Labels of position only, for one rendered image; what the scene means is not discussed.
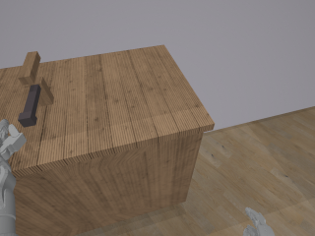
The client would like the right robot hand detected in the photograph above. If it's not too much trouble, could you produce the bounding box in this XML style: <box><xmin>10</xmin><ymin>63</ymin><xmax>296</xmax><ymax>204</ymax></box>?
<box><xmin>242</xmin><ymin>207</ymin><xmax>275</xmax><ymax>236</ymax></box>

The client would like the counter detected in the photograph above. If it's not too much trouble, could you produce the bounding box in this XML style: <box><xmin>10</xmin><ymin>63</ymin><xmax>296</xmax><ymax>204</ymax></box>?
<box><xmin>0</xmin><ymin>44</ymin><xmax>216</xmax><ymax>236</ymax></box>

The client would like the tap lever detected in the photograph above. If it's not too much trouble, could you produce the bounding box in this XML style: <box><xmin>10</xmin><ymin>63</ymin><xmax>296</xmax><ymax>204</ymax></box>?
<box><xmin>18</xmin><ymin>84</ymin><xmax>41</xmax><ymax>128</ymax></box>

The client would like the left robot hand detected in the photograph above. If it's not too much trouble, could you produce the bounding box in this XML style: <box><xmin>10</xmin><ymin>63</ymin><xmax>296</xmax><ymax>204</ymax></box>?
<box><xmin>0</xmin><ymin>119</ymin><xmax>27</xmax><ymax>162</ymax></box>

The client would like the left robot forearm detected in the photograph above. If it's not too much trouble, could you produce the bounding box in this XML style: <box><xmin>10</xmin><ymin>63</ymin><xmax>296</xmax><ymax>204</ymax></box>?
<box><xmin>0</xmin><ymin>157</ymin><xmax>19</xmax><ymax>236</ymax></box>

